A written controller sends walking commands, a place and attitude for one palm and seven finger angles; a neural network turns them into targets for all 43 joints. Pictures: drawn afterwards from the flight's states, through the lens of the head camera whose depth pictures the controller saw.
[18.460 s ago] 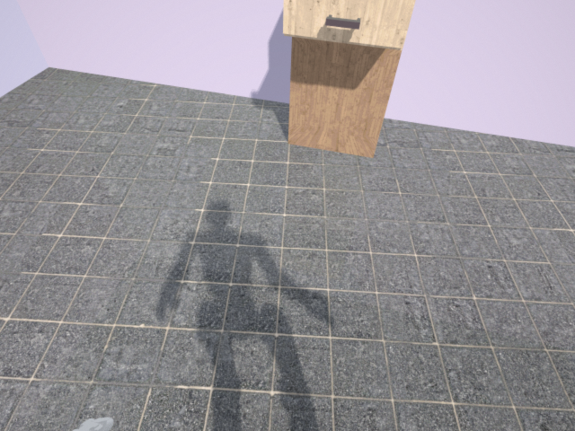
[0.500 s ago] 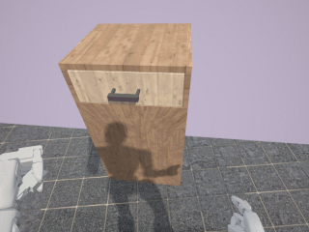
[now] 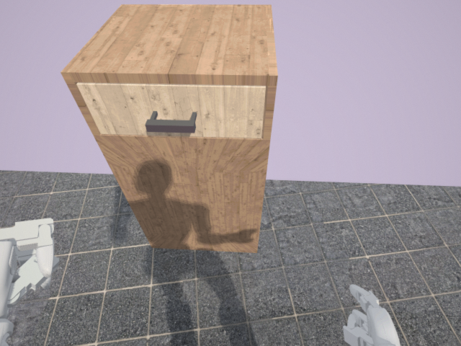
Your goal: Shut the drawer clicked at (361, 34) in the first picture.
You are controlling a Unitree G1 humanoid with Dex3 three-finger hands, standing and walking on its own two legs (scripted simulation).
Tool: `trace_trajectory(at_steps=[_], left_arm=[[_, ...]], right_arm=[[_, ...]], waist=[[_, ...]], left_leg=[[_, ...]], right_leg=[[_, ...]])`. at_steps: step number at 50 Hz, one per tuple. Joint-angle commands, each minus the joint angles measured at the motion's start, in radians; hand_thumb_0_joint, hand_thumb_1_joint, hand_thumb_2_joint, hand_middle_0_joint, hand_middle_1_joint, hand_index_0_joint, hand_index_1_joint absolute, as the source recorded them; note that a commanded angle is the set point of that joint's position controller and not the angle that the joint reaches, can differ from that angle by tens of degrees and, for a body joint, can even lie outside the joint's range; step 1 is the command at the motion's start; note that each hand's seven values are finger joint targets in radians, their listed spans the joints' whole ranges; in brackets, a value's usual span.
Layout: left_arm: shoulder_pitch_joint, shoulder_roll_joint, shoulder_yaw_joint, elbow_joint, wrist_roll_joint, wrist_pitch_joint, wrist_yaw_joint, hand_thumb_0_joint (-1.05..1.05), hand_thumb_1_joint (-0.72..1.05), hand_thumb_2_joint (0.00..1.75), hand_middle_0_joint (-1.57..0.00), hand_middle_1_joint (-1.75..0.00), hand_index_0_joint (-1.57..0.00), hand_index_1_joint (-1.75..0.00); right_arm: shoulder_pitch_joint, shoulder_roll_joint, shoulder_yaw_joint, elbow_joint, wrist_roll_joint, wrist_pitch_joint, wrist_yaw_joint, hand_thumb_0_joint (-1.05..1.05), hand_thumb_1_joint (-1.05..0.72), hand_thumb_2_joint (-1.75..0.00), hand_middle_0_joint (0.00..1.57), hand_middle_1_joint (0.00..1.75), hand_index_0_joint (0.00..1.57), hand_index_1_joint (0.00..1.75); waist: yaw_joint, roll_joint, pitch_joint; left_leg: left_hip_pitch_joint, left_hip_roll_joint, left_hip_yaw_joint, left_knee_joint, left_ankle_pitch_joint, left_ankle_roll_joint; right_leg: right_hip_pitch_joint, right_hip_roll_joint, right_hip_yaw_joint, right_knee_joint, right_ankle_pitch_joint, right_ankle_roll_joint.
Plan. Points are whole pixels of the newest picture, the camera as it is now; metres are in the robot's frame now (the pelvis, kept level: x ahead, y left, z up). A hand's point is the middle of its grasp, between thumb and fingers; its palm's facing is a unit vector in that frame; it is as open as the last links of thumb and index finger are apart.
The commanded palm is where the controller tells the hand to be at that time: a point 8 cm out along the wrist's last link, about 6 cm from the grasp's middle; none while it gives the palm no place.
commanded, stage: step back with the hand held close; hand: left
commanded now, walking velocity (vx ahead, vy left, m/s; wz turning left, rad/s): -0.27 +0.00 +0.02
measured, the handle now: (172, 120) +0.61 +0.19 +0.03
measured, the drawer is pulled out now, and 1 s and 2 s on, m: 0.00 0.00 0.00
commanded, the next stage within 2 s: stop stepping back and stand still in 1.10 s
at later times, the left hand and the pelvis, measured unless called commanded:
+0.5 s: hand (8, 322) +0.12 +0.25 +0.16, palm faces +0.37 -0.80 -0.47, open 3.2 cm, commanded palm +0.06 +0.29 +0.17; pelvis -0.07 +0.01 -0.01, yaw +1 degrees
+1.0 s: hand out of the picture +0.06 +0.27 +0.17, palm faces +0.41 -0.79 -0.46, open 3.2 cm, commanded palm +0.00 +0.29 +0.17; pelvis -0.12 +0.01 -0.01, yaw +2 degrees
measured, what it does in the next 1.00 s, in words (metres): walks backwards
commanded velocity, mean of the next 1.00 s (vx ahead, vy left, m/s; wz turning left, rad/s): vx -0.34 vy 0.00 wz -0.03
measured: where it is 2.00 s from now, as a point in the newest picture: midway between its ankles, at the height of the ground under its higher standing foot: outside the picture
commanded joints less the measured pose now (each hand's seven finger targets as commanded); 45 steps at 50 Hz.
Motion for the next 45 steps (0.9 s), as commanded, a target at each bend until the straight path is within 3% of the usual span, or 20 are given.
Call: trace_trajectory(at_steps=[1, 7, 13, 16, 18, 21, 23, 26, 29, 32, 35, 36, 37, 39, 40, 41, 42, 43, 44, 45], left_arm=[[0.027, 0.187, 0.16, -0.237, -0.01, -0.071, 0.028, 0.0, 0.9, 0.9, -1.4, -1.6, -1.4, -1.6], [0.026, 0.189, 0.162, -0.265, -0.003, -0.083, 0.036, 0.0, 0.9, 0.9, -1.4, -1.6, -1.4, -1.6], [0.023, 0.179, 0.167, -0.266, 0.008, -0.103, 0.045, 0.0, 0.9, 0.9, -1.4, -1.6, -1.4, -1.6], [0.012, 0.177, 0.165, -0.273, 0.013, -0.119, 0.051, 0.0, 0.9, 0.9, -1.4, -1.6, -1.4, -1.6], [0.011, 0.182, 0.169, -0.283, 0.013, -0.127, 0.056, 0.0, 0.9, 0.9, -1.4, -1.6, -1.4, -1.6], [-0.006, 0.178, 0.16, -0.281, 0.016, -0.141, 0.064, 0.0, 0.9, 0.9, -1.4, -1.6, -1.4, -1.6], [-0.006, 0.177, 0.162, -0.285, 0.02, -0.148, 0.068, 0.0, 0.9, 0.9, -1.4, -1.6, -1.4, -1.6], [0.005, 0.176, 0.177, -0.279, 0.033, -0.159, 0.068, 0.0, 0.9, 0.9, -1.4, -1.6, -1.4, -1.6], [0.019, 0.194, 0.211, -0.266, 0.041, -0.167, 0.06, 0.0, 0.9, 0.9, -1.4, -1.6, -1.4, -1.6], [-0.004, 0.195, 0.206, -0.303, 0.029, -0.177, 0.048, 0.0, 0.9, 0.9, -1.4, -1.6, -1.4, -1.6], [-0.017, 0.203, 0.18, -0.3, 0.01, -0.169, 0.055, 0.0, 0.9, 0.9, -1.4, -1.6, -1.4, -1.6], [-0.03, 0.21, 0.178, -0.303, 0.008, -0.166, 0.063, 0.0, 0.9, 0.9, -1.4, -1.6, -1.4, -1.6], [-0.041, 0.222, 0.191, -0.309, 0.008, -0.164, 0.069, 0.0, 0.9, 0.9, -1.4, -1.6, -1.4, -1.6], [-0.014, 0.212, 0.19, -0.285, 0.008, -0.158, 0.074, 0.0, 0.9, 0.9, -1.4, -1.6, -1.4, -1.6], [-0.004, 0.21, 0.195, -0.288, 0.009, -0.162, 0.074, 0.0, 0.9, 0.9, -1.4, -1.6, -1.4, -1.6], [-0.01, 0.211, 0.194, -0.3, 0.013, -0.173, 0.072, 0.0, 0.9, 0.9, -1.4, -1.6, -1.4, -1.6], [-0.003, 0.219, 0.21, -0.303, 0.028, -0.187, 0.065, 0.0, 0.9, 0.9, -1.4, -1.6, -1.4, -1.6], [0.018, 0.202, 0.222, -0.282, 0.04, -0.191, 0.059, 0.0, 0.9, 0.9, -1.4, -1.6, -1.4, -1.6], [-0.017, 0.204, 0.225, -0.305, 0.039, -0.187, 0.059, 0.0, 0.9, 0.9, -1.4, -1.6, -1.4, -1.6], [-0.035, 0.194, 0.212, -0.325, 0.034, -0.188, 0.06, 0.0, 0.9, 0.9, -1.4, -1.6, -1.4, -1.6]], right_arm=[[-0.09, -0.094, -0.054, -0.18, 0.012, -0.034, -0.016, 0.0, -0.9, -0.9, 0.2, 0.3, 0.2, 0.3], [-0.088, -0.106, -0.058, -0.19, 0.011, -0.047, -0.023, 0.0, -0.9, -0.9, 0.2, 0.3, 0.2, 0.3], [-0.08, -0.106, -0.057, -0.192, 0.015, -0.073, -0.02, 0.0, -0.9, -0.9, 0.2, 0.3, 0.2, 0.3], [-0.065, -0.108, -0.059, -0.188, 0.013, -0.087, -0.016, 0.0, -0.9, -0.9, 0.2, 0.3, 0.2, 0.3], [-0.055, -0.103, -0.058, -0.181, 0.012, -0.095, -0.018, 0.0, -0.9, -0.9, 0.2, 0.3, 0.2, 0.3], [-0.049, -0.108, -0.057, -0.169, 0.005, -0.106, -0.019, 0.0, -0.9, -0.9, 0.2, 0.3, 0.2, 0.3], [-0.054, -0.111, -0.055, -0.167, 0.006, -0.115, -0.024, 0.0, -0.9, -0.9, 0.2, 0.3, 0.2, 0.3], [-0.066, -0.121, -0.056, -0.173, 0.008, -0.13, -0.027, 0.0, -0.9, -0.9, 0.2, 0.3, 0.2, 0.3], [-0.075, -0.113, -0.062, -0.175, 0.007, -0.139, -0.025, 0.0, -0.9, -0.9, 0.2, 0.3, 0.2, 0.3], [-0.054, -0.106, -0.07, -0.159, 0.007, -0.14, -0.017, 0.0, -0.9, -0.9, 0.2, 0.3, 0.2, 0.3], [-0.027, -0.083, -0.075, -0.127, 0.006, -0.12, -0.001, 0.0, -0.9, -0.9, 0.2, 0.3, 0.2, 0.3], [-0.033, -0.073, -0.073, -0.116, 0.003, -0.111, 0.001, 0.0, -0.9, -0.9, 0.2, 0.3, 0.2, 0.3], [-0.038, -0.069, -0.071, -0.11, -0.003, -0.103, 0.001, 0.0, -0.9, -0.9, 0.2, 0.3, 0.2, 0.3], [-0.051, -0.066, -0.068, -0.106, 0.0, -0.088, -0.004, 0.0, -0.9, -0.9, 0.2, 0.3, 0.2, 0.3], [-0.062, -0.079, -0.07, -0.11, 0.001, -0.085, -0.01, 0.0, -0.9, -0.9, 0.2, 0.3, 0.2, 0.3], [-0.076, -0.099, -0.072, -0.123, 0.003, -0.09, -0.016, 0.0, -0.9, -0.9, 0.2, 0.3, 0.2, 0.3], [-0.088, -0.116, -0.077, -0.131, 0.006, -0.105, -0.021, 0.0, -0.9, -0.9, 0.2, 0.3, 0.2, 0.3], [-0.095, -0.115, -0.077, -0.145, -0.003, -0.12, -0.02, 0.0, -0.9, -0.9, 0.2, 0.3, 0.2, 0.3], [-0.089, -0.101, -0.077, -0.141, -0.015, -0.128, -0.021, 0.0, -0.9, -0.9, 0.2, 0.3, 0.2, 0.3], [-0.069, -0.09, -0.082, -0.126, -0.016, -0.138, -0.016, 0.0, -0.9, -0.9, 0.2, 0.3, 0.2, 0.3]], waist=[[0.007, -0.03, -0.18], [0.01, 0.041, -0.149], [-0.001, 0.013, -0.087], [-0.009, -0.022, -0.07], [-0.013, -0.047, -0.079], [-0.019, -0.02, -0.06], [-0.019, 0.018, -0.06], [-0.007, 0.116, -0.078], [0.0, 0.1, -0.089], [-0.013, -0.024, -0.116], [-0.024, -0.182, -0.127], [-0.027, -0.204, -0.124], [-0.031, -0.201, -0.136], [-0.034, -0.173, -0.125], [-0.031, -0.097, -0.112], [-0.03, 0.008, -0.102], [-0.028, 0.18, -0.128], [-0.015, 0.28, -0.134], [-0.019, 0.242, -0.106], [-0.022, 0.147, -0.094]], left_leg=[[-0.002, 0.061, -0.084, -0.036, 0.382, 0.02], [-0.132, 0.088, -0.119, -0.088, 0.236, 0.04], [-0.323, 0.092, -0.142, -0.111, -0.105, 0.057], [-0.329, 0.07, -0.137, -0.075, -0.218, 0.054], [-0.29, 0.059, -0.135, -0.052, -0.213, 0.045], [-0.262, 0.06, -0.142, -0.043, -0.237, 0.042], [-0.298, 0.086, -0.177, -0.101, -0.263, 0.051], [-0.471, 0.158, -0.251, -0.223, -0.366, 0.089], [-0.557, 0.165, -0.249, -0.186, -0.327, 0.108], [-0.44, 0.084, -0.177, -0.033, -0.215, 0.069], [-0.181, -0.019, -0.083, 0.236, -0.151, -0.002], [-0.117, -0.029, -0.075, 0.306, -0.117, -0.012], [-0.09, -0.028, -0.08, 0.311, -0.092, -0.014], [-0.07, -0.004, -0.099, 0.178, -0.056, -0.002], [-0.096, 0.027, -0.139, 0.056, -0.017, 0.015], [-0.172, 0.086, -0.206, -0.043, 0.003, 0.042], [-0.342, 0.205, -0.312, -0.201, -0.171, 0.091], [-0.508, 0.306, -0.432, -0.334, -0.392, 0.142], [-0.548, 0.345, -0.469, -0.35, -0.384, 0.179], [-0.448, 0.332, -0.436, -0.283, -0.228, 0.181]], right_leg=[[0.098, -0.032, 0.055, 0.035, 0.379, -0.004], [0.115, -0.007, 0.059, 0.096, 0.258, 0.003], [0.136, -0.017, 0.099, 0.105, 0.131, -0.004], [0.071, -0.035, 0.13, 0.04, 0.008, -0.013], [0.022, -0.046, 0.14, 0.001, -0.054, -0.019], [-0.051, -0.047, 0.135, -0.035, -0.158, -0.022], [-0.013, -0.017, 0.106, 0.008, -0.149, -0.011], [0.174, 0.052, 0.076, 0.204, -0.006, 0.006], [0.253, 0.063, 0.114, 0.275, 0.137, 0.009], [0.141, 0.0, 0.223, 0.156, 0.234, -0.019], [-0.168, -0.181, 0.38, -0.095, 0.018, -0.107], [-0.245, -0.217, 0.376, -0.137, -0.018, -0.127], [-0.261, -0.215, 0.35, -0.131, 0.025, -0.132], [-0.255, -0.165, 0.262, -0.076, 0.034, -0.095], [-0.227, -0.093, 0.209, -0.023, 0.011, -0.06], [-0.16, -0.005, 0.157, 0.062, 0.02, -0.022], [0.01, 0.071, 0.091, 0.263, -0.013, 0.007], [0.129, 0.131, 0.083, 0.491, -0.096, 0.017], [0.094, 0.128, 0.124, 0.633, -0.15, 0.012], [-0.006, 0.121, 0.145, 0.644, -0.198, 0.004]])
